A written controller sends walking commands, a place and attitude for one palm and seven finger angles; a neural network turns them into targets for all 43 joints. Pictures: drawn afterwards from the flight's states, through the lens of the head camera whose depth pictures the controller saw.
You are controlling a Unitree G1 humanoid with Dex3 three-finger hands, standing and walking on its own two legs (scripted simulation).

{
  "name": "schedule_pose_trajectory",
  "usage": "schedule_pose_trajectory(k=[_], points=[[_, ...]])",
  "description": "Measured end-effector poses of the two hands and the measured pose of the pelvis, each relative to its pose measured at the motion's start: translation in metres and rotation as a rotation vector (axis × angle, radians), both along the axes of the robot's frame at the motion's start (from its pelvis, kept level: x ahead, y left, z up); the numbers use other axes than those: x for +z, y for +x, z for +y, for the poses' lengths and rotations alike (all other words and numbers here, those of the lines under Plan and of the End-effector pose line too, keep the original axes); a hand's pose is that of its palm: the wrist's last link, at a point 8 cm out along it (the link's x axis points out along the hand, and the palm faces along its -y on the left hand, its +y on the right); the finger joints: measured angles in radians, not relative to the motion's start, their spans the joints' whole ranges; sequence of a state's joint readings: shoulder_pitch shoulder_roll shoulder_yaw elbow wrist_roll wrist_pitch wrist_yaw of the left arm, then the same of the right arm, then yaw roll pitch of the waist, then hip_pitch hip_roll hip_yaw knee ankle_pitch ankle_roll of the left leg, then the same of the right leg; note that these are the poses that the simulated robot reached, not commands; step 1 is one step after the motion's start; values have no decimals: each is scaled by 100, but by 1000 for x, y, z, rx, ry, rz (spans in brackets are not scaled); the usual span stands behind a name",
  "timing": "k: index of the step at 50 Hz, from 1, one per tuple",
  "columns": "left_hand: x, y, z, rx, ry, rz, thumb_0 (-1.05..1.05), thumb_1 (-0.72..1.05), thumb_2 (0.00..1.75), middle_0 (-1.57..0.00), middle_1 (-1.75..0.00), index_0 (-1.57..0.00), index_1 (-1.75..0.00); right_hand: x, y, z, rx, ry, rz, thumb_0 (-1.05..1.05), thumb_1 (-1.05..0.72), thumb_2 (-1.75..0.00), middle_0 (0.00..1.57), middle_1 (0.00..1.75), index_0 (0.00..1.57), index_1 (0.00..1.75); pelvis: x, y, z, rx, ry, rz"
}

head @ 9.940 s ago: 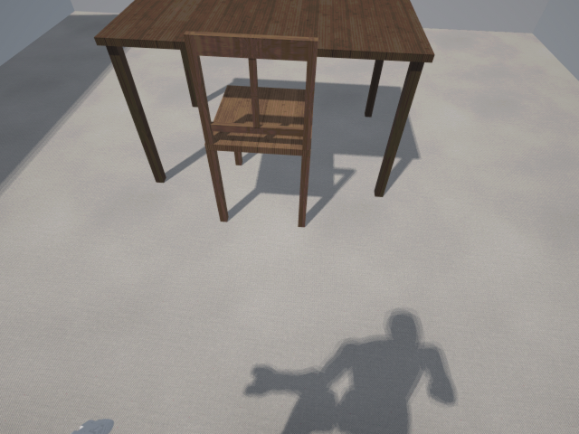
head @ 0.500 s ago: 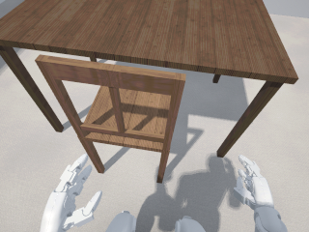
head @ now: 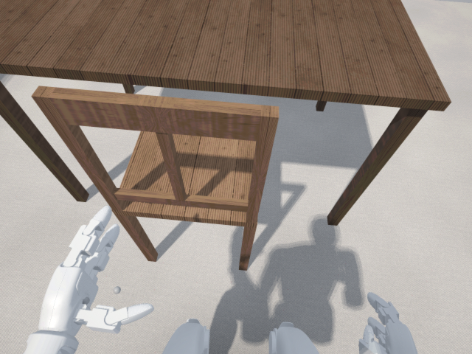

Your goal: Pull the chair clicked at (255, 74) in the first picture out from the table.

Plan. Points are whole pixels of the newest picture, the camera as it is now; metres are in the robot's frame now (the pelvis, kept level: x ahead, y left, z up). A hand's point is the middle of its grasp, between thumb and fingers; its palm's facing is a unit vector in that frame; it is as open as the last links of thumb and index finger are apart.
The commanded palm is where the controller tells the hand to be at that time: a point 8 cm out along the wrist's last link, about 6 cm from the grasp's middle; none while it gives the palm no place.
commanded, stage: raise the hand toward the chair's back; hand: left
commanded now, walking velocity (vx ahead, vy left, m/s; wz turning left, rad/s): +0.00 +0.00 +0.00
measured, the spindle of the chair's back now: (173, 168) +0.47 +0.15 -0.03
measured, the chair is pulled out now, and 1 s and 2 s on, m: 0.00 0.00 0.00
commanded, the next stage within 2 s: aim the fingers beside a spindle in 1.12 s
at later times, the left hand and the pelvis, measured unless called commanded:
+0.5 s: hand (96, 267) +0.24 +0.21 +0.05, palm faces -0.04 -1.00 -0.06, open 16.8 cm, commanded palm +0.22 +0.27 +0.06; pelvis +0.01 +0.01 +0.01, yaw +0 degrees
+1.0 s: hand (96, 258) +0.25 +0.22 +0.05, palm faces -0.05 -1.00 -0.06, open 16.9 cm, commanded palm +0.23 +0.27 +0.06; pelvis +0.01 +0.01 +0.02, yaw +0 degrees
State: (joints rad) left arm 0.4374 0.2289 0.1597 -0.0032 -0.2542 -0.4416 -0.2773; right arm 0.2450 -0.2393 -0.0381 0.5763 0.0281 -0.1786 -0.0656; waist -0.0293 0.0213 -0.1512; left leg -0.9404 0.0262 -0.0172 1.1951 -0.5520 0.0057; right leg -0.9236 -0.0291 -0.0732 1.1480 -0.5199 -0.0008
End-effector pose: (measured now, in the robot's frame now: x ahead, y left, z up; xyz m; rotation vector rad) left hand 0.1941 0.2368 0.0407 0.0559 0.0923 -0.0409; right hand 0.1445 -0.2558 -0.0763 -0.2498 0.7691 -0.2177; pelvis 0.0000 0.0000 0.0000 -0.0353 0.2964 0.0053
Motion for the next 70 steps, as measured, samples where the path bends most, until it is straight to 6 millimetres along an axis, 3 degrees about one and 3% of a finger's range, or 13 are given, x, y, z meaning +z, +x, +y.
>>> schedule_pose_trajectory(k=[6,18,25,41,62,70], points=[[2,7,5,-8,-9,-10,0,-18,44,-10,-13,-10,-13,16,19,2,15,-24,-61,2,-90,-90,20,30,20,30,3,3,5,0,-6,-5],[13,18,22,5,4,-16,-1,-43,33,-7,-9,-7,-9,26,49,39,106,39,-110,2,-90,-90,20,30,20,30,10,9,11,9,-16,-16],[16,26,31,3,10,-21,-1,-48,31,-7,-8,-7,-8,22,43,42,115,44,-77,2,-90,-90,20,30,20,30,12,11,13,12,-18,-18],[16,41,36,-13,-11,-12,-1,-50,30,-6,-8,-6,-8,26,17,16,50,-5,-25,2,-90,-90,20,30,20,30,17,11,12,4,-13,-18],[19,35,32,-3,4,-19,-1,-50,30,-6,-8,-7,-8,22,30,26,88,34,-54,2,-90,-90,20,30,20,30,15,10,8,9,-10,-16],[11,43,22,-20,-10,-23,-1,-50,30,-6,-8,-6,-8,19,31,21,94,16,-49,2,-90,-90,20,30,20,30,12,10,6,12,-10,-6]])
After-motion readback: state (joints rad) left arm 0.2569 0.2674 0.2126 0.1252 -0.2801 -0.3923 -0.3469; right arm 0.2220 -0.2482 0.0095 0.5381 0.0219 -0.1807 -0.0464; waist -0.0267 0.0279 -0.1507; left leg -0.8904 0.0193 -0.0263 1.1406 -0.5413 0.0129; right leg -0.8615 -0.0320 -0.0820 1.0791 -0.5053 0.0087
